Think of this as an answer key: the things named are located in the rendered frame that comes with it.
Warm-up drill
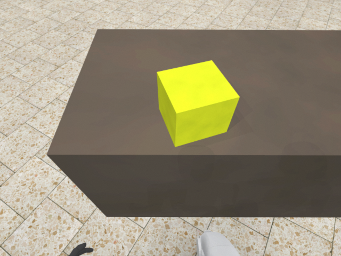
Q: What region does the carton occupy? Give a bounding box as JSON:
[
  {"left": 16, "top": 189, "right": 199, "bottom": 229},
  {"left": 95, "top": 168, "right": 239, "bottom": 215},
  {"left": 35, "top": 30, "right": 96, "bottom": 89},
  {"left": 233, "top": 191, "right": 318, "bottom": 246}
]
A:
[{"left": 157, "top": 60, "right": 240, "bottom": 147}]

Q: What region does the pedestal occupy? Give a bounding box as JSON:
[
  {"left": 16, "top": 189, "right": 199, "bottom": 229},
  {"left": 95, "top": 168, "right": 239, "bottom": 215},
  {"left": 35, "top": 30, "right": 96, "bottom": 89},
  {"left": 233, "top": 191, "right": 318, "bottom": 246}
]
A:
[{"left": 47, "top": 29, "right": 341, "bottom": 218}]

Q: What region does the left robot hand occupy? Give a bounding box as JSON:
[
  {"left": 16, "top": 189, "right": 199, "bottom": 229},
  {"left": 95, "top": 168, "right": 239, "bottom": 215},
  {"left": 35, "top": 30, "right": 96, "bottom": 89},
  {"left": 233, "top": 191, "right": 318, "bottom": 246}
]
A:
[{"left": 69, "top": 243, "right": 94, "bottom": 256}]

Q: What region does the robot right thigh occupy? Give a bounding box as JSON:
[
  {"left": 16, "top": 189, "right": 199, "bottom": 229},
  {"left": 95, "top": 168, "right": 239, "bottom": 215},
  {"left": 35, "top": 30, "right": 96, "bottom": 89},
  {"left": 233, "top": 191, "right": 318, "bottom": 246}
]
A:
[{"left": 197, "top": 232, "right": 240, "bottom": 256}]

